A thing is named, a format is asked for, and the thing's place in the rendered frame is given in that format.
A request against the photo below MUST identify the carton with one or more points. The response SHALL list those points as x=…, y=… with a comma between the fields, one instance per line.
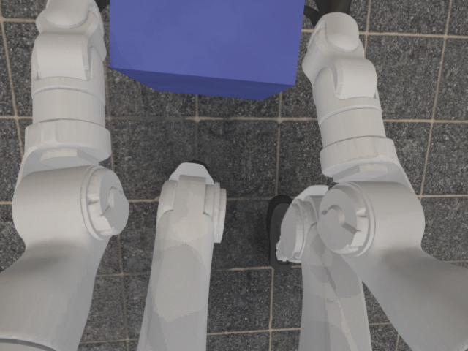
x=245, y=49

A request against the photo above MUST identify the right robot upper arm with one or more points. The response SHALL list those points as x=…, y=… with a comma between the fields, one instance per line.
x=377, y=228

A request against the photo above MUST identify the left robot shin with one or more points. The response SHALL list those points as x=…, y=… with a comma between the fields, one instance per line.
x=168, y=193

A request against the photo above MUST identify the right robot thigh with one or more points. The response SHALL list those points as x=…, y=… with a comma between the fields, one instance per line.
x=334, y=316

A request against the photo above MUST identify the right robot hand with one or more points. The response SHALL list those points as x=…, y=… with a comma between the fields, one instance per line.
x=325, y=7

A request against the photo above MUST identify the robot right forearm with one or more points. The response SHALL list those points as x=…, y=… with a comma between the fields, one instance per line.
x=349, y=114

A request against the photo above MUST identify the left robot upper arm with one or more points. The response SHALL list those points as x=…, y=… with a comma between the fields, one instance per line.
x=66, y=218

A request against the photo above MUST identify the robot left forearm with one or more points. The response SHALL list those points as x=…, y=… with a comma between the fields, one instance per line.
x=67, y=90

